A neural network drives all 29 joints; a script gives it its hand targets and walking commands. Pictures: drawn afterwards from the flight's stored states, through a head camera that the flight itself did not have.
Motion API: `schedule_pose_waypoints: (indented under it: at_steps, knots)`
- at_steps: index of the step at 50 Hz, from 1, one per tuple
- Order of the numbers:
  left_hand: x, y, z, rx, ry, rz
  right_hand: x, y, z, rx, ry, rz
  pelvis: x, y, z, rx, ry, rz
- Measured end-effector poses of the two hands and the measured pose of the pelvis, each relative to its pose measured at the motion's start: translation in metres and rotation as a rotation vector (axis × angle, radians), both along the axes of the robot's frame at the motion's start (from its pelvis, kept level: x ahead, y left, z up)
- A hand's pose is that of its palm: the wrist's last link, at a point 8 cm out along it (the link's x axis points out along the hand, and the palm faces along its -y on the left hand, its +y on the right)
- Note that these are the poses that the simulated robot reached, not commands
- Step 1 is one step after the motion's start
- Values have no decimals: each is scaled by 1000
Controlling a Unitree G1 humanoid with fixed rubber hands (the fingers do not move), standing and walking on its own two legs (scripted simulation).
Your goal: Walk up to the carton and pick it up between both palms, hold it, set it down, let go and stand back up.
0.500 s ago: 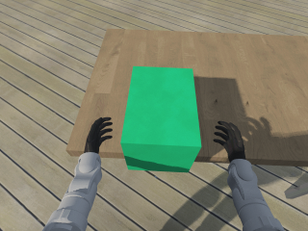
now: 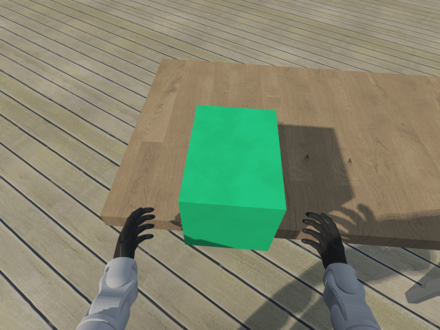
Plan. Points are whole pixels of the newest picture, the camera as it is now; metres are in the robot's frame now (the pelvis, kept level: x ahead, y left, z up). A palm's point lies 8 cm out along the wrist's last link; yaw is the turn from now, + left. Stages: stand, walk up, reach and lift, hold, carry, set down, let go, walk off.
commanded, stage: set down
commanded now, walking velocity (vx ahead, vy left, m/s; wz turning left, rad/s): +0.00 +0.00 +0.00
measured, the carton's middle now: (231, 175) +0.44 -0.02 -0.02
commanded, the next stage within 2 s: let go in 0.58 s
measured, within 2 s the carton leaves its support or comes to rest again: neither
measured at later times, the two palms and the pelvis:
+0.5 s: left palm (102, 295) +0.19 +0.22 -0.07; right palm (333, 301) +0.19 -0.21 -0.06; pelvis +0.01 +0.01 +0.00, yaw +0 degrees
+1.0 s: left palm (91, 299) +0.19 +0.24 -0.08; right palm (328, 313) +0.17 -0.20 -0.08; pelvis +0.02 +0.03 +0.00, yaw -2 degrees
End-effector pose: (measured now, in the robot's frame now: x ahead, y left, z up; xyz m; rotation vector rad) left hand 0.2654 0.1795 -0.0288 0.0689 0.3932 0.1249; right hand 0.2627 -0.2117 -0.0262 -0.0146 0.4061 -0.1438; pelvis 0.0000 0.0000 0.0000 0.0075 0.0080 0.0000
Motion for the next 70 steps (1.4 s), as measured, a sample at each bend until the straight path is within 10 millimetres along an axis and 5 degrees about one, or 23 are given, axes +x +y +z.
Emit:
schedule_pose_waypoints:
  at_steps: [9, 25, 56, 70]
  knots:
    - [-19, 9, -8, 15, 48, -7, -13, 7, -10, -16, 45, 22, 3, 2, 0, 0, -32, 12]
    - [-71, 38, -39, 46, 247, 7, -69, 3, -36, -57, 211, 28, 14, 9, 0, -3, -79, 5]
    - [-77, 66, -52, 94, 399, -39, -95, 9, -58, -105, 368, 50, 26, 30, -1, -21, -67, -26]
    - [-167, 100, -99, 59, 696, 60, -175, 5, -98, -113, 718, -22, 41, 36, -5, -27, -18, -7]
